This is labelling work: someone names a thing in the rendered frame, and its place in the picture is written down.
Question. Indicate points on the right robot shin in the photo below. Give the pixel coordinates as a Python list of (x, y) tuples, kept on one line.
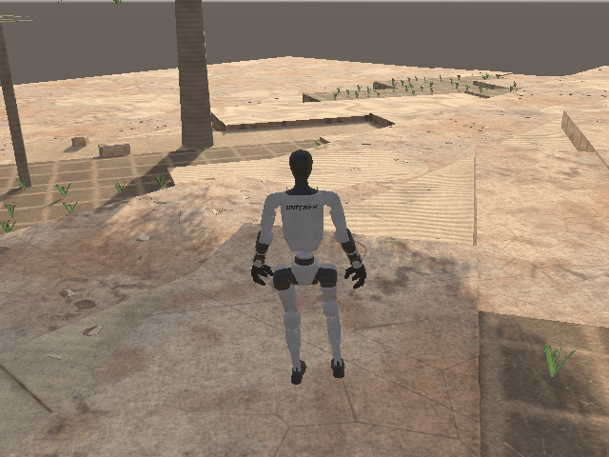
[(334, 334)]

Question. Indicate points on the left robot foot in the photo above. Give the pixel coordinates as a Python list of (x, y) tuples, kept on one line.
[(297, 376)]

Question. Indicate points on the right robot hand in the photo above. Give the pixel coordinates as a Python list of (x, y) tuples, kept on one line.
[(360, 273)]

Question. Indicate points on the robot left upper arm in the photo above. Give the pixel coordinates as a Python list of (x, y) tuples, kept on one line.
[(272, 201)]

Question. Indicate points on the left robot forearm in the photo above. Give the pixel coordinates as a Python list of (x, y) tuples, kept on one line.
[(260, 253)]

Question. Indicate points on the robot right upper arm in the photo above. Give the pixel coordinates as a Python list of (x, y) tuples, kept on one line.
[(331, 199)]

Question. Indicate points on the left robot hand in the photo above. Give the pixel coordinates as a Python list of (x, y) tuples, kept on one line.
[(264, 270)]

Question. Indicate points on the right robot forearm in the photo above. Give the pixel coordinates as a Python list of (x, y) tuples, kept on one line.
[(352, 252)]

